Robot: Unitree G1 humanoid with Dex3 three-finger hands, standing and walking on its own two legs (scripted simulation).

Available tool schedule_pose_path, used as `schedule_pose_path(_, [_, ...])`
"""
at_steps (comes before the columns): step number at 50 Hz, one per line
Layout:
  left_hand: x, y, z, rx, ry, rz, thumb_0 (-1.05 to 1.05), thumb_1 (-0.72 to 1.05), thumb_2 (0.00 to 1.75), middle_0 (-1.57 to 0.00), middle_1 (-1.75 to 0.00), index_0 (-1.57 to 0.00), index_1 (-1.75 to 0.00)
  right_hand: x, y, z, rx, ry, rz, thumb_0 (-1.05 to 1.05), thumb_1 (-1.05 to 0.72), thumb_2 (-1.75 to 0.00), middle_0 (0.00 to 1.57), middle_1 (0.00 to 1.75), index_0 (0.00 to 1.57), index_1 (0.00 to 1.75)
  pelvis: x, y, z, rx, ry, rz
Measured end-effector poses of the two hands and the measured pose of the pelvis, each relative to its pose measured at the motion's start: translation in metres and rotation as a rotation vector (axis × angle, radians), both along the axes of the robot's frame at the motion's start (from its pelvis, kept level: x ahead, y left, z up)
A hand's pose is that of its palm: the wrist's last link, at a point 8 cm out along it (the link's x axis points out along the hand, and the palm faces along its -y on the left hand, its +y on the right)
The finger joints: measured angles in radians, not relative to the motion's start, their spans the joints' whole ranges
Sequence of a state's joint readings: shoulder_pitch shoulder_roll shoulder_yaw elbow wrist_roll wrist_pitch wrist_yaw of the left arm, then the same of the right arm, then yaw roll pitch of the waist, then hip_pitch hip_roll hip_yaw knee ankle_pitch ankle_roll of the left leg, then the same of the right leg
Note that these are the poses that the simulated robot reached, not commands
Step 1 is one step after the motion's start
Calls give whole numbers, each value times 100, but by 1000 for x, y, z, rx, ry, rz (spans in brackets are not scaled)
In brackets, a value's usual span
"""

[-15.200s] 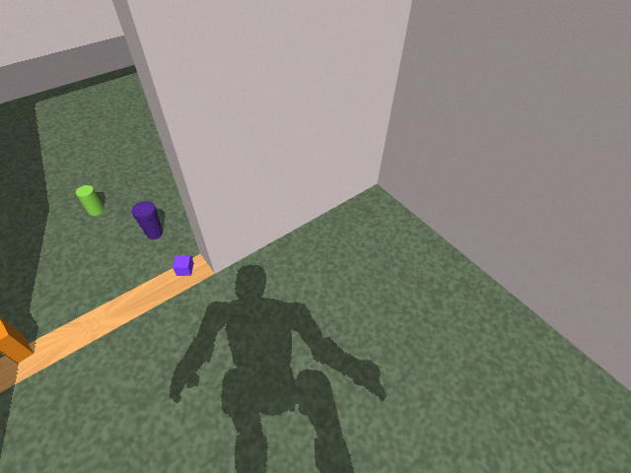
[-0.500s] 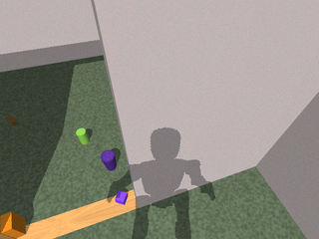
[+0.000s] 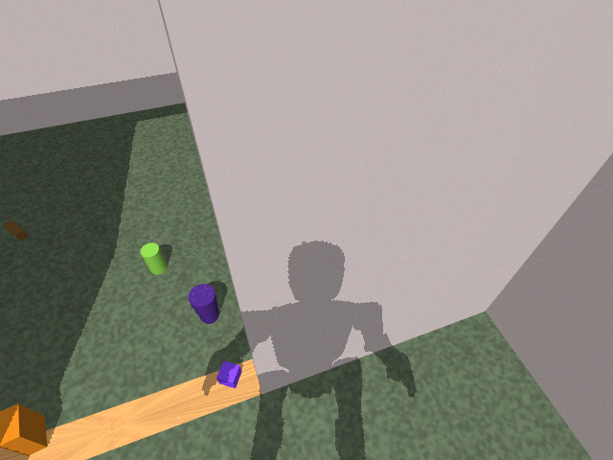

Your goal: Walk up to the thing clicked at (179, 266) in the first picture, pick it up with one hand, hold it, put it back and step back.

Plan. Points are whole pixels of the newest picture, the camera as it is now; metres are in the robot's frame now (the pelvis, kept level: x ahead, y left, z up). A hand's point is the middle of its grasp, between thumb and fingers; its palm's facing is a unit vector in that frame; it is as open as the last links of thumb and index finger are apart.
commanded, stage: stand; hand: left
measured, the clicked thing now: (229, 374) +0.47 +0.25 -0.75
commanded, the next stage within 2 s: rise first in 1.62 s
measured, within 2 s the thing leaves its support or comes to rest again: neither
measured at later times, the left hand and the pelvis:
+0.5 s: hand out of the picture +0.09 +0.25 -0.16, palm faces -0.02 -0.94 -0.35, open 7.4 cm; pelvis +0.01 +0.00 +0.00, yaw +0 degrees
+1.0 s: hand out of the picture +0.08 +0.25 -0.16, palm faces -0.02 -0.94 -0.34, open 7.4 cm; pelvis +0.01 +0.00 +0.00, yaw +0 degrees
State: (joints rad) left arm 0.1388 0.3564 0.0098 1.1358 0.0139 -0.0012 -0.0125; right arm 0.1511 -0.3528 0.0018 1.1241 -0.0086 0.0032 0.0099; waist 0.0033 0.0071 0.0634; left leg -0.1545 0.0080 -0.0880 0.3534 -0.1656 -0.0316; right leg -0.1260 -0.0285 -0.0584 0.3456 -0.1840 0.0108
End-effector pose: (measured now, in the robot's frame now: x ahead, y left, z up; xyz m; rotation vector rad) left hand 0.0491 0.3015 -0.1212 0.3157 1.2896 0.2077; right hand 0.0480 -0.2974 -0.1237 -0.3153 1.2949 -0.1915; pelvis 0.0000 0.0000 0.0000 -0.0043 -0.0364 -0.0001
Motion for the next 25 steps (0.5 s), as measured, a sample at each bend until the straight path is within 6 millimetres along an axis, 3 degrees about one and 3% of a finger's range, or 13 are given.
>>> schedule_pose_path(25, [33, -4, 3, 0, -41, -13, 1, 90, 90, -21, -30, -20, -30, 33, -1, 2, -3, -48, 19, 1, -91, -90, 21, 30, 20, 30, 15, -2, 0, 2, 8, -7])
